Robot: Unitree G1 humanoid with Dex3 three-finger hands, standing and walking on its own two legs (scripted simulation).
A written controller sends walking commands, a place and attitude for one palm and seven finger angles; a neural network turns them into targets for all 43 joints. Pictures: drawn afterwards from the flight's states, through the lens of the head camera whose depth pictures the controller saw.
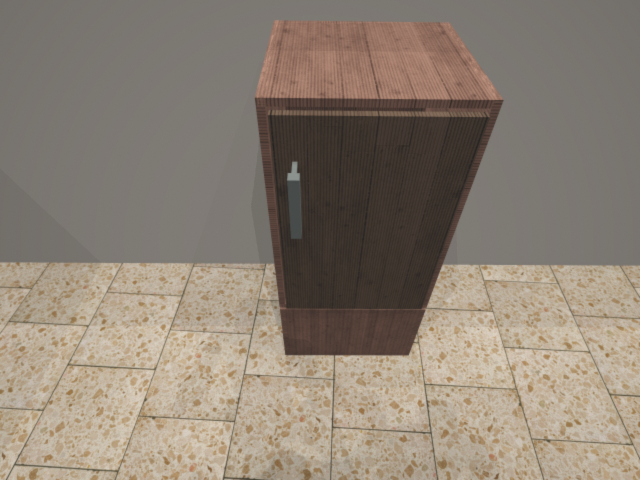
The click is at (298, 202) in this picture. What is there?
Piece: cupboard door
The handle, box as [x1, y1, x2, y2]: [287, 162, 301, 238]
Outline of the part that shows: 292,162 291,172 288,173 287,176 291,238 301,238 299,173 296,172 297,162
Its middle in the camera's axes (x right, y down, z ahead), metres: -0.05 -0.07 +0.76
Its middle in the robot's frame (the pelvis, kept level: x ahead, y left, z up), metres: +0.62 +0.09 -0.02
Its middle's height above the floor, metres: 0.75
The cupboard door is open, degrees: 0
